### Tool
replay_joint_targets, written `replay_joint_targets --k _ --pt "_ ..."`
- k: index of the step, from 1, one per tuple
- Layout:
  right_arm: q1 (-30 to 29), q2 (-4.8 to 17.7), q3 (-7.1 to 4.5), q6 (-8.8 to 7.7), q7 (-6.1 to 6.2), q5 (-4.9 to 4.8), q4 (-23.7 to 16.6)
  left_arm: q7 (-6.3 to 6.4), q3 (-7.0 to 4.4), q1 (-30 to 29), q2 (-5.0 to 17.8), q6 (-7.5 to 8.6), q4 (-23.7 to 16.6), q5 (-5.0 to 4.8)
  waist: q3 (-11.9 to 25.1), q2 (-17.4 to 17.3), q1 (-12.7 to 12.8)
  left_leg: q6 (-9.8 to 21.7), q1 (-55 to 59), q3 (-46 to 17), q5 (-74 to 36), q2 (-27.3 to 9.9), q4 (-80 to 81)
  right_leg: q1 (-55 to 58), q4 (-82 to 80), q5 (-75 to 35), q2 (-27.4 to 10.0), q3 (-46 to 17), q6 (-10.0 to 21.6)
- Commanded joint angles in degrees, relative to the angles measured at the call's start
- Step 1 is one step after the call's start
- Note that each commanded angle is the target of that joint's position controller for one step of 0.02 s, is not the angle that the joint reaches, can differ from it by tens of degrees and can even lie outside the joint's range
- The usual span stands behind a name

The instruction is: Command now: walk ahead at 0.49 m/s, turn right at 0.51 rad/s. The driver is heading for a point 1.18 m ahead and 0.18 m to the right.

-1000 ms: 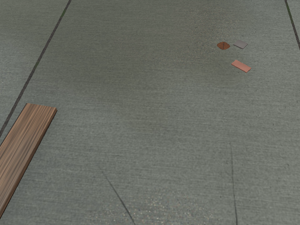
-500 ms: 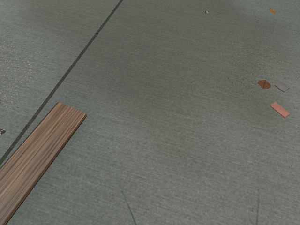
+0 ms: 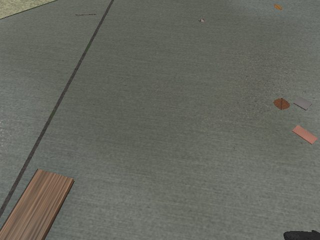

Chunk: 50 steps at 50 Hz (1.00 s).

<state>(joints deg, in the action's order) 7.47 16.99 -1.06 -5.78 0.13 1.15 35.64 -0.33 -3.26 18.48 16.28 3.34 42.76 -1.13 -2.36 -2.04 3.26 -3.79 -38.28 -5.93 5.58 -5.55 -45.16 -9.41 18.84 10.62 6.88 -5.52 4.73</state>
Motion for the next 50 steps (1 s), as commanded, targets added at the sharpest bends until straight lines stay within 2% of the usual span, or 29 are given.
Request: replay_joint_targets --k 1,3,5,7,8,9,10,11,12,13,14,16,20,25,29,31,32,33,34,35,36,37,38,39,40,41,43,46,50 --pt "-4.5 3.2 -0.76 -0.92 -0.25 -0.80 -4.1 0.81 -2.94 -0.6 10.7 0.42 -3.6 -0.65 1.5 5.6 0.5 -1.4 12.5 3.3 -10.6 4.7 10.1 -9.9 -6.0 -4.8 -11.2 -9.1 8.3" --pt "-5.4 4.8 -1.46 -1.20 -0.51 -1.52 -4.5 1.03 -2.96 0.9 10.5 -0.15 -3.1 -1.08 2.1 6.5 0.4 -0.8 13.3 1.3 -9.9 4.8 14.0 -5.8 -2.9 -1.6 -12.6 -12.6 7.1" --pt "-4.4 6.5 -2.44 -1.50 -0.71 -1.79 -4.5 1.14 -2.96 1.0 10.1 -0.58 -3.2 -0.80 2.8 7.7 -0.8 0.7 14.9 0.3 -5.4 4.7 15.9 -1.9 1.2 -0.4 -14.3 -16.3 5.6" --pt "1.8 7.9 -3.71 -1.87 -0.52 -1.82 -3.1 0.97 -2.58 0.3 8.5 -0.97 -3.6 -0.31 4.8 8.4 -4.6 3.6 23.8 1.7 -1.4 4.7 18.8 -2.4 7.9 -2.0 -12.6 -16.8 3.4" --pt "8.3 10.1 -4.61 -2.13 -0.13 -0.97 -2.7 0.59 -1.38 0.6 5.1 -0.78 -4.3 0.26 10.6 5.4 -7.8 6.7 35.0 -3.0 1.5 -1.1 18.8 -5.7 19.9 0.2 -9.4 -13.6 1.4" --pt "14.2 14.8 -5.71 -1.60 0.23 0.35 -2.1 0.47 0.09 6.4 0.3 -0.30 -5.7 0.20 19.2 -8.7 -6.8 13.7 54.1 -23.2 9.1 -14.5 21.0 -21.3 39.6 17.5 -1.7 -5.5 -2.5" --pt "17.0 14.1 -5.91 -0.93 -0.55 -0.36 -0.3 0.52 0.03 8.4 3.3 0.04 -6.7 -1.37 20.5 -18.3 -6.2 18.0 56.7 -42.6 24.8 -20.1 27.2 -33.8 52.2 23.9 -3.4 -3.7 -3.6" --pt "13.9 9.4 -4.74 -0.76 -0.55 -0.72 -1.4 0.75 -1.31 4.8 8.3 -0.31 -5.9 -1.76 13.0 -9.2 -7.5 16.0 50.9 -36.3 29.3 -17.5 28.8 -36.7 57.1 18.2 -6.3 -4.9 -4.2" --pt "11.4 7.4 -4.10 -0.41 -0.38 -0.69 -1.5 0.79 -1.68 0.1 9.2 -0.70 -6.7 -1.04 7.8 -4.8 -7.7 14.0 44.6 -26.3 22.4 -14.9 28.6 -36.4 57.3 13.3 -8.1 -2.7 -4.6" --pt "9.1 6.0 -3.59 -0.26 -0.36 -0.38 -1.2 0.72 -1.75 -2.0 8.6 -0.88 -7.3 -0.37 4.7 -2.9 -6.7 13.4 39.0 -19.2 14.2 -12.1 29.5 -34.7 55.0 9.8 -9.8 -2.3 -4.9" --pt "7.8 4.9 -3.27 -0.27 -0.22 -0.17 -0.8 0.44 -1.97 -2.7 7.9 -1.12 -7.7 -0.29 2.8 -4.1 -5.6 13.0 35.4 -14.1 9.0 -10.1 30.8 -32.9 52.6 7.6 -11.3 -2.3 -5.1" --pt "7.2 4.5 -3.34 -0.71 -0.08 -0.32 0.3 -0.01 -1.70 -2.5 5.8 -1.83 -7.8 -0.64 1.9 -5.7 -4.7 13.0 32.1 -7.6 3.8 -8.4 33.3 -30.1 50.1 5.7 -12.3 -0.6 -5.4" --pt "8.1 6.8 -4.36 -1.02 0.05 -0.64 2.8 -0.30 -0.99 -6.6 3.6 -2.41 -9.4 0.00 0.5 -2.8 -4.9 14.9 33.5 -0.7 -4.7 -9.8 35.7 -33.2 41.6 1.1 -13.1 -0.2 -6.4" --pt "8.6 9.1 -4.92 -0.06 0.48 -1.12 5.1 -2.03 -0.16 -14.0 2.2 -1.48 -10.7 -0.14 -1.0 -1.4 -7.2 13.1 35.6 8.6 -8.6 -8.8 36.0 -30.1 25.8 -10.7 -12.4 3.6 -5.4" --pt "10.7 11.0 -5.57 0.98 0.46 -2.31 7.1 -3.23 -0.24 -18.9 2.8 -1.37 -13.0 -0.38 -2.6 -1.3 -7.9 11.7 40.5 12.2 -13.6 -10.4 34.0 -28.3 19.0 -7.8 -11.2 6.7 -2.8" --pt "10.3 12.6 -6.08 1.66 0.65 -2.82 7.4 -3.44 -1.06 -17.6 4.4 -1.65 -13.5 -0.07 -0.6 -2.6 -6.0 10.6 42.7 14.6 -30.0 -10.6 28.1 -23.4 17.5 -2.4 -8.4 9.4 -0.4" --pt "10.1 13.5 -6.37 2.04 0.84 -3.12 7.4 -3.33 -1.89 -14.4 6.0 -1.94 -13.0 0.11 2.0 -3.4 -3.7 9.9 43.1 15.7 -39.7 -10.3 22.1 -18.2 17.2 0.2 -6.2 11.1 1.0" --pt "9.4 13.6 -6.33 2.45 0.99 -3.43 7.2 -3.00 -3.30 -6.8 8.2 -2.22 -11.1 0.04 6.1 -2.8 0.9 8.7 40.7 17.5 -44.0 -8.9 11.9 -7.9 14.2 -1.4 -3.6 12.1 3.0" --pt "9.9 11.8 -5.57 2.35 1.23 -2.94 6.6 -2.04 -5.26 3.6 11.7 -2.74 -8.4 -0.22 11.2 -0.4 5.7 6.5 30.5 18.2 -36.1 -6.7 -2.7 8.9 12.3 -3.7 -3.7 8.6 5.4" --pt "14.9 3.5 -2.89 1.54 0.61 0.34 3.8 -0.95 -6.37 5.2 18.5 -2.81 -8.0 -0.90 15.4 16.1 0.6 2.9 5.0 17.0 17.7 1.7 -23.9 29.6 11.8 -3.4 -19.4 -18.4 13.7" --pt "12.7 5.0 -2.20 -0.54 -0.05 -0.98 2.2 -1.29 -5.33 5.8 16.8 -1.61 -10.3 -0.56 26.5 15.0 2.3 2.2 -5.1 2.9 30.1 7.7 -35.5 35.8 0.5 11.0 -27.4 -43.9 21.4" --pt "6.6 9.6 -3.47 -1.69 -0.61 -3.57 1.5 -1.55 -4.02 4.7 12.0 -0.74 -9.2 0.06 19.1 8.5 4.4 3.3 -10.1 0.3 23.9 4.0 -35.4 31.1 -2.3 10.4 -25.8 -36.1 17.3" --pt "4.9 9.0 -3.05 -2.22 -0.57 -3.86 0.9 -1.49 -3.42 2.0 10.3 -0.22 -8.7 0.04 12.5 6.3 2.4 4.2 -9.5 1.3 18.7 1.5 -30.9 22.9 -2.4 6.7 -23.7 -28.4 15.1" --pt "5.1 8.6 -2.99 -2.12 -0.15 -2.59 2.0 -1.38 -2.56 -2.3 8.0 0.00 -8.9 0.20 8.6 2.7 -0.2 4.0 -5.9 1.7 15.2 -1.1 -26.3 14.5 -2.3 -0.4 -21.8 -21.8 12.9" --pt "6.3 8.9 -3.32 -1.49 -0.12 -1.78 2.8 -1.24 -1.79 -5.1 6.1 0.26 -9.3 0.89 6.9 3.9 -2.2 3.7 -1.6 1.5 12.8 -2.7 -23.2 8.5 -3.3 -7.4 -20.2 -17.1 12.1" --pt "7.9 8.6 -3.35 -0.68 -0.33 -1.79 3.5 -1.15 -1.49 -6.2 5.7 0.50 -9.2 1.46 6.3 5.0 -3.5 3.3 1.8 1.6 11.5 -3.2 -22.3 4.6 -4.8 -10.9 -19.4 -14.6 11.8" --pt "9.5 6.6 -2.95 0.69 -0.41 -1.71 4.7 -1.02 -1.55 -5.9 6.4 1.40 -7.4 1.37 5.3 4.4 -4.3 2.2 3.6 2.7 9.5 -3.4 -19.6 0.5 -7.1 -16.7 -19.0 -9.3 12.0" --pt "5.5 4.9 -2.36 1.69 -0.20 -1.74 3.7 -0.52 -1.72 -4.2 7.5 2.14 -4.8 1.65 1.8 3.9 -3.2 1.0 -0.1 2.5 0.3 -3.5 -12.4 -0.5 -9.9 -18.1 -17.8 -2.5 10.5" --pt "-0.1 3.4 -1.90 1.19 -1.12 -2.37 2.7 -0.09 -1.49 -3.3 7.9 2.32 -2.9 1.74 -0.6 4.4 -0.4 2.1 1.7 3.4 -13.4 -0.9 2.0 0.6 -11.7 -13.9 -15.9 4.8 6.9"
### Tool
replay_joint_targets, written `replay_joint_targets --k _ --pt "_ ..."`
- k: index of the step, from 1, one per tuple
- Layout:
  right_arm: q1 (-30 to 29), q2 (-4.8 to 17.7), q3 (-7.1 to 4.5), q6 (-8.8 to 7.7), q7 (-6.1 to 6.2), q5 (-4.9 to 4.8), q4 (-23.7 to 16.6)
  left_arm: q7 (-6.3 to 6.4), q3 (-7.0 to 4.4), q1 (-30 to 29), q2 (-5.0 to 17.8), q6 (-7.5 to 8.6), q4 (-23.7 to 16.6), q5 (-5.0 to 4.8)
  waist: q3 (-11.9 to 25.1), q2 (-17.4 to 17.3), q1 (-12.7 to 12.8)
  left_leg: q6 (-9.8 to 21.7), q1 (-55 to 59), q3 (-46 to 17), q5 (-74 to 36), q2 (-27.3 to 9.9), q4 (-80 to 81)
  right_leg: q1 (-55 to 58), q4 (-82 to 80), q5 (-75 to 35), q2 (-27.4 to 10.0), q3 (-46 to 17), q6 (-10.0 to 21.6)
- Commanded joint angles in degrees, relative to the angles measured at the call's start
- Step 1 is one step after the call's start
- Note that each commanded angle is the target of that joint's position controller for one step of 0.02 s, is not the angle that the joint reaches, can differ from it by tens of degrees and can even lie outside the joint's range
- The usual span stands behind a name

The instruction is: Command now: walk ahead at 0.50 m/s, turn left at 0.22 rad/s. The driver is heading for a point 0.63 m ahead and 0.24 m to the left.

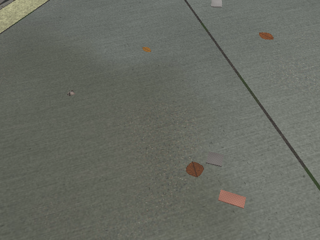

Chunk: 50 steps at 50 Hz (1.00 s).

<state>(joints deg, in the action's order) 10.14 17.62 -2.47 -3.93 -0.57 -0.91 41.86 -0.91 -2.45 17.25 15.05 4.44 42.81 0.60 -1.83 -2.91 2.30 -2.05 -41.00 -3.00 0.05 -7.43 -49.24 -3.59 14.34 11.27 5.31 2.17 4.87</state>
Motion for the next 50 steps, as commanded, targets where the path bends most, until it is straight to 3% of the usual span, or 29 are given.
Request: replay_joint_targets --k 1,5,7,9,10,11,12,13,14,15,16,17,18,21,26,28,31,33,34,35,36,37,38,39,40,42,44,47,50 --pt "-4.5 2.3 -0.31 -0.77 -0.71 -0.41 -4.1 0.56 -2.39 -1.2 9.5 1.21 -2.3 -0.10 -1.8 5.2 1.4 0.7 4.4 0.9 -9.2 1.5 8.5 -4.1 -7.7 -13.8 -15.1 -2.3 6.5" --pt "-9.0 1.9 -0.09 -0.95 -2.34 -0.53 -6.7 0.68 -2.75 1.8 10.2 0.20 0.4 -0.70 -3.7 4.4 3.3 2.8 -0.3 1.3 -6.2 2.6 14.7 6.0 -5.4 -16.9 -18.6 -0.6 5.8" --pt "-9.9 2.0 -0.14 -0.95 -3.24 -0.29 -8.0 1.00 -3.01 2.1 10.6 -0.72 1.1 -1.02 -3.4 4.8 2.9 4.4 -1.3 2.8 -0.5 3.7 16.0 10.5 -2.0 -24.1 -20.0 0.1 4.9" --pt "-7.1 3.4 -0.89 -0.59 -3.55 -0.02 -8.6 1.67 -3.43 0.8 12.2 -1.56 0.8 -1.11 -0.1 7.0 0.5 6.5 4.5 6.3 6.2 6.9 16.0 12.4 5.2 -43.4 -19.8 1.9 3.3" --pt "-2.6 5.2 -1.84 -0.30 -3.39 0.08 -8.0 2.10 -3.59 0.4 12.8 -2.05 0.6 -1.05 3.4 7.9 -2.2 7.8 10.7 7.9 8.6 9.1 15.6 12.2 12.1 -52.8 -19.2 2.9 2.4" --pt "5.4 7.8 -3.35 -0.15 -2.88 0.00 -6.3 2.57 -3.42 -0.4 12.7 -2.48 0.2 -1.08 7.9 7.1 -6.8 9.7 22.5 8.4 6.3 11.3 18.1 8.1 23.4 -55.1 -17.4 5.1 0.7" --pt "14.3 11.9 -4.91 0.31 -1.96 -0.19 -5.0 3.04 -2.58 0.5 11.2 -2.08 -0.9 -0.25 14.0 2.2 -10.5 13.2 40.4 -2.5 3.5 4.9 18.7 -5.0 40.0 -39.8 -15.2 5.7 -1.5" --pt "14.4 17.0 -5.73 -0.05 -1.80 -0.46 -5.3 1.73 0.09 7.6 3.0 -0.40 -3.3 1.22 20.2 -12.7 -4.3 25.3 61.7 -35.5 11.5 -10.2 22.5 -31.9 61.0 15.9 -1.9 1.8 -5.6" --pt "16.9 11.1 -4.36 -0.17 -1.62 -0.49 -5.8 0.62 -0.64 2.3 8.2 1.74 -3.0 -0.38 25.3 -6.8 -9.1 25.8 66.0 -44.5 17.7 -11.4 29.3 -38.9 67.1 21.2 -2.1 -9.2 -5.1" --pt "14.5 9.1 -3.74 -0.23 -1.27 0.07 -5.7 -0.04 -1.24 -3.4 10.5 2.97 -5.2 -2.58 16.6 -4.1 -9.8 22.6 60.5 -35.3 15.3 -9.6 30.6 -43.1 65.9 16.2 -5.3 -9.5 -4.1" --pt "10.9 8.6 -3.58 -0.22 -1.06 0.06 -6.4 0.09 -0.75 -5.7 9.6 3.66 -6.1 -2.17 11.4 1.7 -7.7 20.8 52.1 -29.2 10.2 -7.3 31.0 -42.0 61.1 12.0 -7.7 -8.8 -3.7" --pt "7.4 7.4 -3.20 -0.08 -0.95 0.13 -7.2 0.43 -1.02 -6.7 9.6 3.74 -6.0 -0.78 7.1 4.2 -5.4 19.9 44.1 -24.5 3.2 -5.3 31.9 -39.3 55.7 9.9 -9.2 -8.1 -4.2" --pt "5.5 6.5 -2.74 -0.07 -0.71 0.83 -8.1 0.52 -1.37 -5.7 9.9 3.22 -6.1 -0.18 6.0 2.9 -3.4 19.9 38.7 -21.8 -1.8 -3.9 33.3 -35.3 53.4 8.5 -10.2 -8.3 -4.8" --pt "3.9 7.0 -2.88 -0.15 -0.10 0.50 -8.0 0.86 -0.99 -3.3 8.0 1.42 -5.6 0.44 4.0 1.1 -1.1 20.3 29.9 -16.9 -7.9 -1.8 35.7 -31.6 45.7 7.1 -10.5 -6.4 -7.8" --pt "6.6 9.3 -3.61 0.73 1.28 -0.24 -6.2 0.74 0.34 -13.5 5.0 1.27 -7.6 0.26 2.2 -1.1 -4.8 15.6 23.1 -11.0 -1.2 3.6 35.0 -25.2 23.9 -12.4 -6.8 -4.6 -9.9" --pt "8.8 9.6 -3.75 1.15 1.40 -0.42 -5.2 0.37 0.12 -16.5 5.7 1.67 -8.3 -0.46 2.5 -1.7 -6.2 14.6 24.4 -13.3 2.4 2.9 33.8 -23.0 19.4 -15.6 -5.3 -5.2 -9.7" --pt "9.9 8.8 -3.68 1.61 1.54 -0.71 -4.6 -0.07 -0.95 -17.2 7.9 2.33 -8.7 -0.94 2.8 -2.9 -5.6 13.3 29.6 -18.9 6.8 0.9 29.3 -21.7 14.7 -12.2 -5.1 -7.5 -8.1" --pt "8.7 8.4 -3.70 1.88 1.56 -0.45 -4.8 -0.08 -1.86 -14.0 9.2 2.85 -8.0 -1.18 3.1 -4.5 -3.3 12.1 30.8 -21.6 6.7 0.5 25.5 -17.4 12.9 -8.1 -5.2 -7.2 -5.9" --pt "8.3 6.9 -3.21 1.91 1.46 -0.27 -5.0 0.20 -2.60 -9.7 10.1 3.08 -6.9 -0.96 4.9 -4.3 -0.9 10.7 29.8 -20.7 5.6 2.4 21.4 -10.8 10.8 -7.9 -5.7 -6.5 -4.3" --pt "8.3 3.6 -2.03 1.67 1.20 0.16 -5.8 0.67 -3.48 -2.9 12.5 3.36 -6.3 0.01 10.9 -0.8 2.3 8.6 25.4 -17.1 8.4 5.5 9.3 1.3 11.4 -5.2 -12.6 -12.4 -0.9" --pt "14.9 -0.1 -0.77 1.21 1.18 -0.74 -7.3 0.94 -4.83 3.8 17.5 2.68 -4.9 1.02 19.2 14.3 1.2 4.3 7.5 -8.2 25.9 13.7 -9.7 21.2 8.3 6.3 -25.8 -34.9 8.0" --pt "15.7 3.7 -1.14 0.99 1.30 -1.25 -7.4 0.42 -4.51 5.2 14.8 2.16 -4.1 -0.45 18.4 19.3 1.4 3.2 -2.7 -7.0 34.1 10.8 -20.3 22.2 3.5 20.6 -30.0 -48.9 10.1" --pt "11.4 8.0 -2.35 1.28 1.31 -1.22 -7.0 0.58 -3.43 2.6 10.8 1.88 -4.8 -0.79 10.9 12.8 2.6 2.7 -5.5 -7.4 29.1 8.1 -24.5 15.9 2.1 23.6 -27.7 -42.1 7.8" --pt "7.3 8.2 -2.55 1.66 1.45 -0.44 -7.6 0.73 -2.78 -0.3 9.1 1.43 -5.2 -0.19 5.7 8.7 2.3 2.2 -4.1 -5.5 25.2 6.8 -24.7 8.7 2.1 13.1 -25.1 -33.7 6.3" --pt "5.0 7.4 -2.62 1.72 1.47 0.29 -8.3 0.68 -2.17 -2.8 7.6 1.21 -4.9 0.24 2.1 7.1 1.2 1.7 -2.2 -5.3 22.9 5.9 -22.5 2.5 1.9 0.0 -22.6 -26.9 6.1" --pt "6.2 5.3 -2.57 2.23 1.26 0.22 -8.3 0.53 -1.60 -4.9 6.2 1.38 -4.1 0.60 1.6 9.3 -1.7 0.9 3.8 -4.2 22.8 4.7 -18.2 -3.7 1.9 -21.7 -19.5 -17.5 5.8" --pt "6.6 2.8 -1.86 2.74 1.33 0.31 -8.0 0.36 -1.85 -5.5 7.1 1.58 -2.6 0.28 2.6 9.7 -2.7 -0.2 6.3 -2.1 22.5 5.5 -11.9 -5.4 1.8 -34.4 -18.6 -12.0 7.1" --pt "4.6 0.8 -0.78 3.01 1.03 0.96 -8.3 0.77 -2.45 -6.9 9.5 0.75 -1.0 -0.49 5.6 9.2 -2.8 -0.7 11.6 -0.3 13.9 5.1 -0.1 -5.8 1.3 -39.3 -18.2 -6.9 7.6" --pt "0.6 1.2 -0.65 2.90 0.34 0.85 -8.6 1.05 -2.45 -5.6 10.2 -0.21 1.0 -1.16 6.7 9.3 -1.1 -0.1 17.2 1.3 5.9 6.0 9.3 -5.2 1.9 -36.3 -17.3 -4.3 6.4"
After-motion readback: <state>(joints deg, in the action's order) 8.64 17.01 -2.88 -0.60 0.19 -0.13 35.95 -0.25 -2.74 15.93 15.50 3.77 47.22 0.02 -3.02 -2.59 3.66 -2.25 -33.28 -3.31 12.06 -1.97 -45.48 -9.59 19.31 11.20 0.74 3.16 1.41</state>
